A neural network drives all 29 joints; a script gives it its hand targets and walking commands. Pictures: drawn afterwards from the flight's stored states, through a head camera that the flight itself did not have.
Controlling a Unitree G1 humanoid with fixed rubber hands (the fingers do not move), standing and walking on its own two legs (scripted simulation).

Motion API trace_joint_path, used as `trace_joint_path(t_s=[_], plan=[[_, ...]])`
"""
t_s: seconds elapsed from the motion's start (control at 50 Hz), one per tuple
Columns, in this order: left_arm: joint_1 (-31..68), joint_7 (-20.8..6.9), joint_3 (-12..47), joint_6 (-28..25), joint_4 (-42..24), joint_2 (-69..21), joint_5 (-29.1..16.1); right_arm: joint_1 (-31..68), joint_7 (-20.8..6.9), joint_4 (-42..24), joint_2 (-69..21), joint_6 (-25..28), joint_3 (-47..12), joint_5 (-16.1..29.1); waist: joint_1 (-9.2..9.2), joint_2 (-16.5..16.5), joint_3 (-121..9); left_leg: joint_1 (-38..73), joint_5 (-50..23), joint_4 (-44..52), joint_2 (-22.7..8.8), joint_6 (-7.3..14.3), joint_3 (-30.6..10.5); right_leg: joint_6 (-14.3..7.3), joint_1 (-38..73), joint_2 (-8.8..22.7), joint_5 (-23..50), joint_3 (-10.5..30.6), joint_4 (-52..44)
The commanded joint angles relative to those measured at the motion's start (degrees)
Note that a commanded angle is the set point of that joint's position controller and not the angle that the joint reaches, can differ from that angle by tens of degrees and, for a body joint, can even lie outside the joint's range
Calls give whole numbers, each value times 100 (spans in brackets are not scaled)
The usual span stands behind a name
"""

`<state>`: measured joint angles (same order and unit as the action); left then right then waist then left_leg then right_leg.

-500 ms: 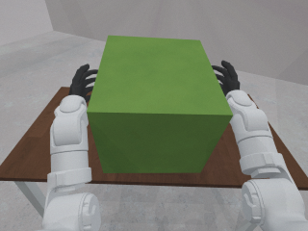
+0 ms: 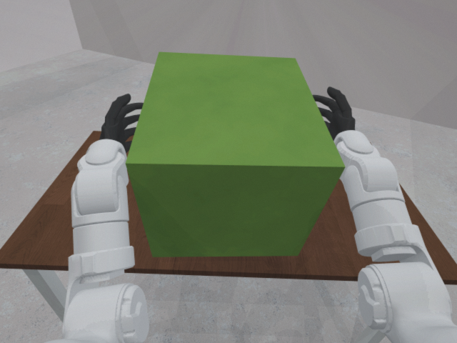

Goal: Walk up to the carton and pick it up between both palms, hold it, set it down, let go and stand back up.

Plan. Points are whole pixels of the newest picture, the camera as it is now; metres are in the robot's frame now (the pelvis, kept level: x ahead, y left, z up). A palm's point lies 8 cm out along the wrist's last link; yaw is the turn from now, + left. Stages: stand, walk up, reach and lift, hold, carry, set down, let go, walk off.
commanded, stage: hold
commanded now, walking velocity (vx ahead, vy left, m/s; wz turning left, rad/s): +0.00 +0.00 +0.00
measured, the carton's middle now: (227, 152) +0.42 +0.00 +0.17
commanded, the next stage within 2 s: none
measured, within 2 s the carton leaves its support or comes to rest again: neither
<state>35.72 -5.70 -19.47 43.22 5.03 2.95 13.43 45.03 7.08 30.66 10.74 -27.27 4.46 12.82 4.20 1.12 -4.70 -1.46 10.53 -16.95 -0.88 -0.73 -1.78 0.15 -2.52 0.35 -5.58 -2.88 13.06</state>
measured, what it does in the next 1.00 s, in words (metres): stands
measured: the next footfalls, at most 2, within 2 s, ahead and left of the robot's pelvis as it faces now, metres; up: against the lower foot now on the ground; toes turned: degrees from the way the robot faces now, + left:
none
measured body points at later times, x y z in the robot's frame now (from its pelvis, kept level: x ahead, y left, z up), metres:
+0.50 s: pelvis +0.00 +0.00 +0.00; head -0.06 +0.02 +0.45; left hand +0.37 +0.18 +0.23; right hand +0.38 -0.19 +0.24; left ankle -0.01 +0.13 -0.75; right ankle +0.02 -0.12 -0.75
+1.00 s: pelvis +0.00 +0.00 +0.00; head -0.07 +0.02 +0.44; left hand +0.36 +0.19 +0.23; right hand +0.38 -0.18 +0.24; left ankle -0.01 +0.13 -0.75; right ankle +0.02 -0.12 -0.75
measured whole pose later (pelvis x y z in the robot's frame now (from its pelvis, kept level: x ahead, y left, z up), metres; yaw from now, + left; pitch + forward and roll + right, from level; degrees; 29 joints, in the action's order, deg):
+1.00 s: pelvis +0.00 +0.00 +0.00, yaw +0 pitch -5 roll -1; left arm 35.3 -5.7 -19.3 43.3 4.8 3.0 13.4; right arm 44.7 6.9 30.4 10.1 -27.1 5.3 12.5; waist 3.9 1.3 -4.2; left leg -1.3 10.5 -17.1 -0.7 -0.7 -1.8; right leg 0.1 -2.4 0.5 -5.7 -2.8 13.5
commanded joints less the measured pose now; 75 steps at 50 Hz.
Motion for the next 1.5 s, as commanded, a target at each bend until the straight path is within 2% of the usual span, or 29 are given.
trace_joint_path(t_s=[0.0, 0.06, 0.1, 0.16, 0.26, 0.3, 0.34, 0.42, 0.5, 0.56, 0.62, 0.68, 0.72, 0.76, 0.82, 0.9, 0.96, 0.98, 1.06, 1.1, 1.14, 1.2, 1.26, 1.28, 1.32, 1.34, 1.44, 1.46, 1.48], plan=[[3330, -800, 2459, -189, -383, -2498, -846, 3496, -704, -1537, -3066, 319, -1811, 561, 72, -117, -1392, -398, -1219, 213, 390, -170, 271, -1, 1078, -334, 642, 22, 49], [3353, -818, 2341, -171, -370, -2433, -756, 3357, -722, -1259, -3024, 267, -1796, 526, 49, -133, -1289, -413, -1187, 247, 369, -166, 277, -9, 1155, -317, 583, 29, 40], [3492, -796, 2642, -218, -682, -2597, -925, 3422, -736, -1619, -3122, 361, -1802, 588, 136, -330, -1676, -364, -1352, 148, 365, -236, 245, -9, 1185, -321, 761, 21, 124], [3509, -752, 2495, -243, -501, -2480, -891, 3577, -753, -1597, -3142, 384, -1815, 555, 28, -187, -1533, -415, -1218, 190, 397, -172, 263, 19, 1071, -317, 603, -17, 87], [3412, -710, 2547, -203, -326, -2545, -841, 3601, -779, -1501, -3123, 376, -1775, 494, 6, -223, -1325, -539, -1051, 252, 356, -169, 252, -29, 1021, -339, 416, 1, 80], [3409, -729, 2542, -227, -374, -2485, -850, 3400, -785, -1301, -3061, 355, -1714, 479, 93, -224, -1275, -420, -1133, 249, 359, -203, 251, -31, 1005, -340, 489, -1, 63], [3263, -762, 2414, -190, -184, -2515, -771, 3517, -783, -1312, -3046, 367, -1748, 464, 16, -102, -1252, -475, -1063, 275, 365, -154, 263, -28, 1047, -343, 438, -12, 27], [3375, -755, 2472, -205, -441, -2558, -824, 3632, -758, -1643, -3187, 430, -1883, 559, -14, -113, -1652, -418, -1345, 157, 402, -141, 277, 12, 1241, -330, 749, 14, 98], [3484, -735, 2496, -265, -578, -2488, -835, 3492, -736, -1496, -3229, 398, -1910, 591, -10, -155, -1595, -395, -1361, 175, 398, -144, 277, 31, 1203, -334, 768, 18, 129], [3331, -724, 2613, -235, -660, -2429, -905, 3268, -720, -1500, -3098, 363, -1838, 567, 138, -200, -1505, -247, -1553, 118, 381, -215, 261, 21, 1185, -355, 1018, 8, 129], [3191, -776, 2542, -214, -520, -2478, -844, 3309, -671, -1668, -3119, 370, -1849, 509, 99, -130, -1442, -345, -1350, 171, 402, -182, 267, 40, 1185, -317, 926, -3, 103], [3076, -747, 2640, -208, -754, -2491, -893, 3309, -664, -1945, -3086, 399, -2009, 676, 72, -185, -1669, -248, -1819, 26, 403, -235, 248, 13, 1398, -374, 1266, -7, 166], [3216, -709, 2696, -231, -986, -2479, -903, 3246, -690, -1905, -3072, 380, -2000, 678, 88, -239, -1673, -205, -1701, 78, 411, -270, 248, 24, 1299, -384, 1030, -34, 158], [3229, -722, 2551, -188, -674, -2423, -844, 3368, -700, -1784, -3066, 343, -1929, 561, 54, -100, -1398, -321, -1361, 179, 405, -202, 265, 21, 1141, -351, 723, -37, 72], [3279, -725, 2555, -216, -812, -2393, -865, 3284, -709, -1747, -3158, 348, -2009, 616, -25, -95, -1600, -356, -1436, 174, 414, -164, 285, 43, 1351, -336, 947, 9, 161], [3378, -695, 2662, -215, -760, -2472, -907, 3396, -734, -1733, -3174, 373, -1926, 593, 2, -317, -1580, -398, -1248, 212, 398, -185, 286, -4, 1178, -325, 651, 20, 135], [3390, -701, 2525, -145, -298, -2485, -845, 3499, -790, -1359, -3041, 322, -1743, 462, -20, -239, -1149, -611, -754, 348, 355, -149, 270, -46, 930, -307, 106, 4, 15], [3416, -733, 2479, -152, -244, -2496, -844, 3516, -789, -1305, -3080, 323, -1714, 406, 17, -95, -1184, -605, -720, 355, 359, -107, 274, -21, 955, -312, 155, 2, 19], [3578, -764, 2458, -241, -297, -2506, -898, 3624, -758, -1385, -3247, 360, -1791, 465, 20, -45, -1492, -504, -1062, 243, 387, -108, 278, 30, 1166, -334, 545, 8, 87], [3409, -756, 2543, -236, -198, -2571, -938, 3742, -731, -1668, -3212, 424, -1822, 515, 8, -96, -1690, -457, -1233, 165, 403, -116, 271, 20, 1234, -351, 731, 8, 105], [3551, -756, 2369, -253, -292, -2451, -802, 3447, -732, -1173, -3170, 320, -1782, 493, 22, -101, -1345, -440, -1269, 222, 391, -156, 272, 19, 1201, -359, 642, -12, 81], [3502, -738, 2484, -248, -537, -2496, -880, 3491, -735, -1478, -3162, 395, -1895, 576, 42, -135, -1760, -303, -1451, 142, 390, -171, 254, 15, 1294, -367, 784, -11, 102], [3524, -787, 2420, -201, -266, -2459, -765, 3416, -716, -1247, -3136, 324, -1741, 477, 75, -240, -1261, -515, -973, 300, 389, -154, 270, 7, 1128, -303, 426, 3, 38], [3509, -783, 2500, -186, -294, -2501, -816, 3609, -720, -1480, -3139, 379, -1758, 486, 46, -296, -1407, -517, -1034, 251, 405, -159, 282, 1, 1133, -306, 482, 27, 50], [3574, -757, 2456, -228, -377, -2506, -810, 3542, -732, -1338, -3179, 367, -1789, 521, 16, -283, -1379, -457, -1248, 215, 399, -177, 273, 3, 1142, -335, 620, -1, 90], [3530, -751, 2573, -255, -544, -2555, -886, 3443, -743, -1456, -3191, 386, -1820, 554, 86, -228, -1590, -334, -1435, 165, 386, -206, 256, 15, 1198, -368, 790, -32, 124], [3541, -725, 2510, -286, -507, -2534, -868, 3618, -740, -1574, -3230, 427, -1888, 577, 7, -147, -1605, -461, -1142, 234, 399, -132, 256, 30, 1164, -335, 548, -19, 94], [3570, -690, 2625, -309, -685, -2584, -924, 3515, -745, -1567, -3277, 442, -1911, 600, 39, -211, -1689, -366, -1408, 156, 388, -165, 254, 20, 1171, -361, 766, -18, 147], [3370, -684, 2530, -269, -474, -2541, -876, 3600, -740, -1704, -3205, 458, -1970, 622, -49, -104, -1708, -297, -1496, 117, 398, -129, 280, 29, 1247, -369, 885, -5, 115]])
